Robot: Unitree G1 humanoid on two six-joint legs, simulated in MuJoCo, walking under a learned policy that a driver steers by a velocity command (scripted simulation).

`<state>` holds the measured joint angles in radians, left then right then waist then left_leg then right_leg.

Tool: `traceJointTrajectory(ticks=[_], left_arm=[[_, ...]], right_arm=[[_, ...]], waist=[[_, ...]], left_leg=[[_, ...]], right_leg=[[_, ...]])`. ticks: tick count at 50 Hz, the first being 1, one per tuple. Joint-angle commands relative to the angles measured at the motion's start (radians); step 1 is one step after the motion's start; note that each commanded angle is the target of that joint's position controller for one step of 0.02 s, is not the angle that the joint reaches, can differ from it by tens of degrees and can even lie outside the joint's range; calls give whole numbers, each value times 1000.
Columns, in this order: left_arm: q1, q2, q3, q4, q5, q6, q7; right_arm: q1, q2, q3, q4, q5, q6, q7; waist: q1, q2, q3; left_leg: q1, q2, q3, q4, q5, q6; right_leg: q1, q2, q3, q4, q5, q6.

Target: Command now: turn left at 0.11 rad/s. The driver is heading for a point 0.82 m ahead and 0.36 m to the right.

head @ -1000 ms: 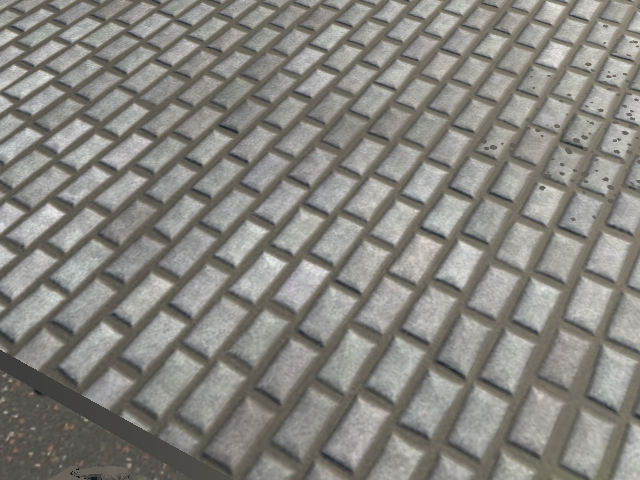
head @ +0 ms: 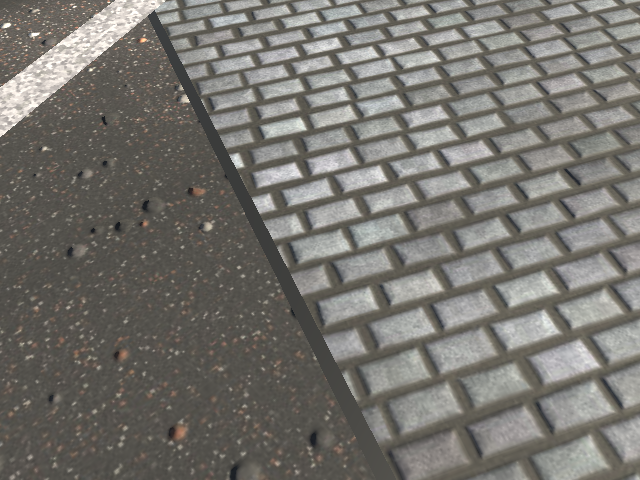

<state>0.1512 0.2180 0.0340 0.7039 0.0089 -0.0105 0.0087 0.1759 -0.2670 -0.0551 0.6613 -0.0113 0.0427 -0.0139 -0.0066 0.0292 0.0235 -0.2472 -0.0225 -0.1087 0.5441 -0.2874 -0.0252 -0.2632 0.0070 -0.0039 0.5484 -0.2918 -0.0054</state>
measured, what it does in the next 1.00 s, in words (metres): stands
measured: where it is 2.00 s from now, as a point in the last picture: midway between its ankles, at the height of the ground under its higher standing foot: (429, 405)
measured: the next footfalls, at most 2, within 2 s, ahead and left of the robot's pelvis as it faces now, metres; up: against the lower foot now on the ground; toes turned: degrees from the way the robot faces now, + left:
left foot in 1.14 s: +0.11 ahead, +0.16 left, +0.00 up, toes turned -3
right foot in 1.60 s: +0.46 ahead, -0.14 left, +0.00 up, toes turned -31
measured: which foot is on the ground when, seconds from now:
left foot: down 0.00-0.90, up 0.92-1.00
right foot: down 0.00-1.00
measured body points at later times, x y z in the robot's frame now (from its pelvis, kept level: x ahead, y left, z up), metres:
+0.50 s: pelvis +0.00 +0.00 +0.00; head +0.01 +0.00 +0.45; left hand +0.14 +0.25 -0.11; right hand +0.13 -0.24 -0.11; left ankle -0.01 +0.13 -0.73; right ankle +0.00 -0.12 -0.73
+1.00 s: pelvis +0.02 +0.00 +0.00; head +0.02 +0.01 +0.45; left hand +0.08 +0.26 -0.13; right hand +0.11 -0.25 -0.12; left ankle -0.01 +0.13 -0.69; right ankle +0.00 -0.12 -0.73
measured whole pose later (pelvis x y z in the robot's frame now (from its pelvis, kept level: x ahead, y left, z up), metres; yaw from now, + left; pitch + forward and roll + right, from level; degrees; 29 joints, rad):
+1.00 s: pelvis +0.02 +0.00 +0.00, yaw +0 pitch +0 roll +1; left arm 0.32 0.23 0.05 0.86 -0.02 -0.05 0.03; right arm 0.29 -0.21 -0.07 0.80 0.03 -0.04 -0.02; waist 0.02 -0.02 -0.02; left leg -0.36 -0.01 -0.01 0.87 -0.47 0.04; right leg -0.21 -0.01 0.00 0.52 -0.34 -0.03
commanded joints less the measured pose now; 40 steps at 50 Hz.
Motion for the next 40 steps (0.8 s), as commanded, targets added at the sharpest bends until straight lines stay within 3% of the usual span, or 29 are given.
traceJointTrajectory(ticks=[1,2,7,27,40], left_arm=[[-19,145,34,-78,5,-20,-7],[-35,138,32,-81,4,-21,-9],[-25,110,26,-82,1,-11,-6],[26,92,27,-25,-3,-19,9],[57,81,24,44,-6,-21,14]], right_arm=[[-16,-98,-30,-64,-1,-15,5],[-11,-81,-26,-59,-3,-19,6],[0,-73,-22,-42,-4,-38,1],[37,-26,-18,-8,0,-42,-19],[67,-17,-21,57,2,-40,-32]], waist=[[15,-44,-86],[11,-38,-78],[22,13,-62],[10,-22,-42],[11,-25,-25]], left_leg=[[21,38,-36,-38,163,49],[11,44,-44,-54,152,53],[-20,53,-64,-78,157,49],[18,35,-39,-61,187,37],[27,30,-27,-66,190,22]], right_leg=[[50,-82,89,-101,127,-35],[51,-74,75,-86,116,-28],[71,-57,49,-48,155,-21],[38,-52,50,-64,149,-9],[34,-51,53,-82,141,-20]])
Keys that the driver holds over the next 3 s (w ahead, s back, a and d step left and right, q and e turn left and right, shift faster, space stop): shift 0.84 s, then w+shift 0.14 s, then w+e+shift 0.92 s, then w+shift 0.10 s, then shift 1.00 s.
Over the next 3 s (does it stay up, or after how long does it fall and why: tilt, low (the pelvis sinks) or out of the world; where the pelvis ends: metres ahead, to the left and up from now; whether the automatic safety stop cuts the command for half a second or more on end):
stays up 0.92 -0.49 0.00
